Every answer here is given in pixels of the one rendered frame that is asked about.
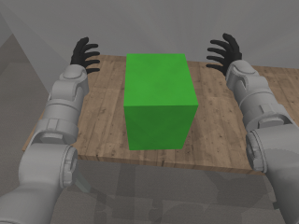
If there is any table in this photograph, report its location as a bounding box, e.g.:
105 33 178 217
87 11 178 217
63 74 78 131
21 54 299 211

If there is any robot right hand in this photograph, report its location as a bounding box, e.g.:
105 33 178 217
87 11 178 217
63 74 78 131
206 33 242 77

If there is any left robot forearm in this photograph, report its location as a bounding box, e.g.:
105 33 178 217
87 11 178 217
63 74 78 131
18 64 90 183

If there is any carton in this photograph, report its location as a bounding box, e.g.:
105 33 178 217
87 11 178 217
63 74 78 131
123 53 199 150

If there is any robot right upper arm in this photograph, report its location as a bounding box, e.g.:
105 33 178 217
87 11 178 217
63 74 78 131
246 123 299 224

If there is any right robot forearm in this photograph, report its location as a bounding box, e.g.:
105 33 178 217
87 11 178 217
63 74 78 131
225 60 299 133

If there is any robot left hand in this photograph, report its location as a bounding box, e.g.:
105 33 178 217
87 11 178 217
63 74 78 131
70 37 100 75

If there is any robot left upper arm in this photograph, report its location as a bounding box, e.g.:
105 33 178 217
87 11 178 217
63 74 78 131
0 143 78 224

